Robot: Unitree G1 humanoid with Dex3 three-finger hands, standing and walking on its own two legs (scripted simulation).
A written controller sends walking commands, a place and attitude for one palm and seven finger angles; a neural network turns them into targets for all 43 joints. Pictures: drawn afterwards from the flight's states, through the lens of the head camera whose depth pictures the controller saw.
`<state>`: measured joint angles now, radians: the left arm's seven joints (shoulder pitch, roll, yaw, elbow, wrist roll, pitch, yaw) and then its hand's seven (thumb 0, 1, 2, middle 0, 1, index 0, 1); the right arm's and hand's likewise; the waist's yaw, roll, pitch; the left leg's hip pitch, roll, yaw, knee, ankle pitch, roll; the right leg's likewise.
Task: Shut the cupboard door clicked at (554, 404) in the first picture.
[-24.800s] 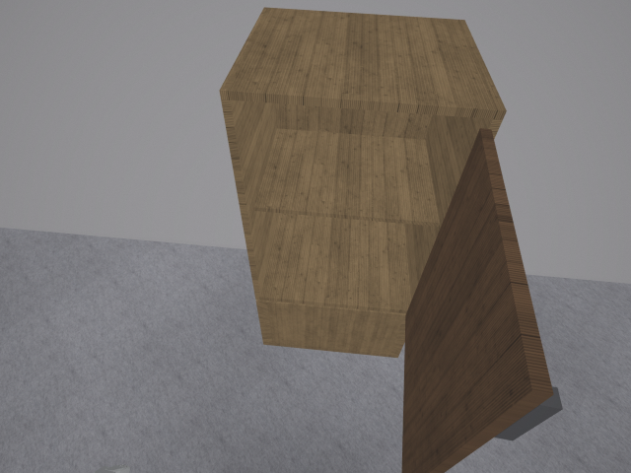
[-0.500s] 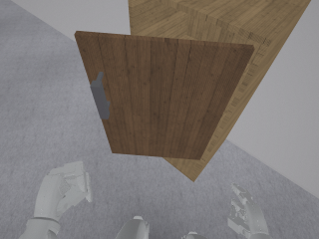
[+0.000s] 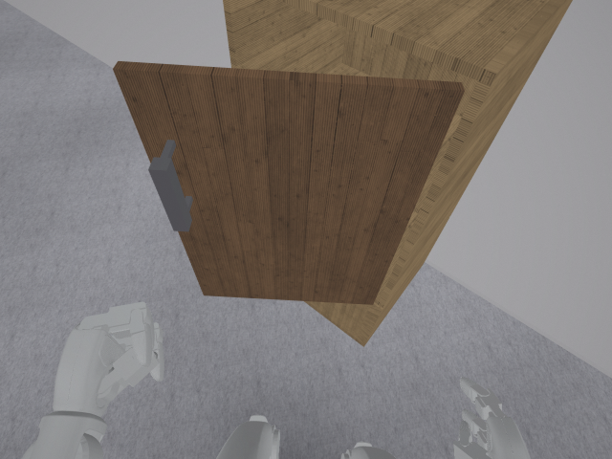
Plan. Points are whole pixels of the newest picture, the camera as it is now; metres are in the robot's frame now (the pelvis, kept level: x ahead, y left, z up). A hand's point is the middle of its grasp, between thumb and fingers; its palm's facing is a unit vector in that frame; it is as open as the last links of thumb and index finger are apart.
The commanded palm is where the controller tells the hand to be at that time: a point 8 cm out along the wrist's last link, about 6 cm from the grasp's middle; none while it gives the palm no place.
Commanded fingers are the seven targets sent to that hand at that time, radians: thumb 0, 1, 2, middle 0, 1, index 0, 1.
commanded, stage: raise the hand and make a fist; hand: left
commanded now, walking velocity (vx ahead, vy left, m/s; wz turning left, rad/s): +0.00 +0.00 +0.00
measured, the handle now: (176, 187) +0.47 +0.23 +0.05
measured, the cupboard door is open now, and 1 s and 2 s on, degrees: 37 37 34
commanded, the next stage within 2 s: bring the fist close to the handle in 0.06 s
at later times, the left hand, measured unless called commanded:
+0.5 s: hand (180, 321) +0.27 +0.17 +0.05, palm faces -0.02 -1.00 -0.04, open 3.1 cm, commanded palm +0.26 +0.23 +0.06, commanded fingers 0.00 0.90 0.90 -1.30 -1.50 -1.30 -1.50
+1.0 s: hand (192, 257) +0.35 +0.18 +0.06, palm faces +0.02 -1.00 -0.03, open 3.1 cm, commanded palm +0.33 +0.23 +0.06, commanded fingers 0.00 0.90 0.90 -1.30 -1.50 -1.30 -1.50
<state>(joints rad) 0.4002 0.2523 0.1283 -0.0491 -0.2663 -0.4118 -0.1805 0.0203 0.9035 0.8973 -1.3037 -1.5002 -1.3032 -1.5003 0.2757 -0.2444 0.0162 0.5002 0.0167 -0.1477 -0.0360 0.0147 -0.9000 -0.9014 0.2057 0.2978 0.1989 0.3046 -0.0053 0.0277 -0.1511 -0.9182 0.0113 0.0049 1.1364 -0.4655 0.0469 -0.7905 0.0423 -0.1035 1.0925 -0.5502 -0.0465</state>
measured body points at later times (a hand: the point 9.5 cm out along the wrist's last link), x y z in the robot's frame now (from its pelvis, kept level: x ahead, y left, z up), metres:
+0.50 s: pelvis +0.00 -0.02 +0.00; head +0.06 -0.02 +0.44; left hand +0.26 +0.23 +0.05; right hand +0.18 -0.25 -0.09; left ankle +0.05 +0.09 -0.65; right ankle -0.01 -0.10 -0.65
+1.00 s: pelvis +0.00 +0.00 +0.00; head +0.07 +0.01 +0.45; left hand +0.34 +0.23 +0.06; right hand +0.14 -0.25 -0.09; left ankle +0.05 +0.09 -0.65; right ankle -0.01 -0.10 -0.65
